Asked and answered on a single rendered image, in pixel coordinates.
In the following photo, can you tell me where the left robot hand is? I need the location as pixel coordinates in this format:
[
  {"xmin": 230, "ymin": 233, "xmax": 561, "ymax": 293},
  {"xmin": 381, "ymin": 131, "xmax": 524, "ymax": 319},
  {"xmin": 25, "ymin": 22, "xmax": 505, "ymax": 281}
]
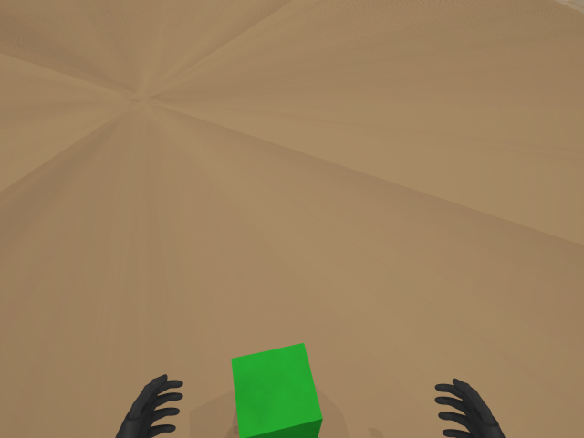
[{"xmin": 115, "ymin": 374, "xmax": 183, "ymax": 438}]

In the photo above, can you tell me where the right robot hand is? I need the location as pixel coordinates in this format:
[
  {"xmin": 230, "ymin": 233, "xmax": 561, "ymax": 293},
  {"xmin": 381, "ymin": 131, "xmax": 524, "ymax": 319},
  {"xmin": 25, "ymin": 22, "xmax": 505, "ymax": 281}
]
[{"xmin": 435, "ymin": 379, "xmax": 505, "ymax": 438}]

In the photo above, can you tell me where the carton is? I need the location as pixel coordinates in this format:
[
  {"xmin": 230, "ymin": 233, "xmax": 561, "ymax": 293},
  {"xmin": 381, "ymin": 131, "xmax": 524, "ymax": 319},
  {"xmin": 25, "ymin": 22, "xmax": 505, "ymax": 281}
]
[{"xmin": 231, "ymin": 343, "xmax": 323, "ymax": 438}]

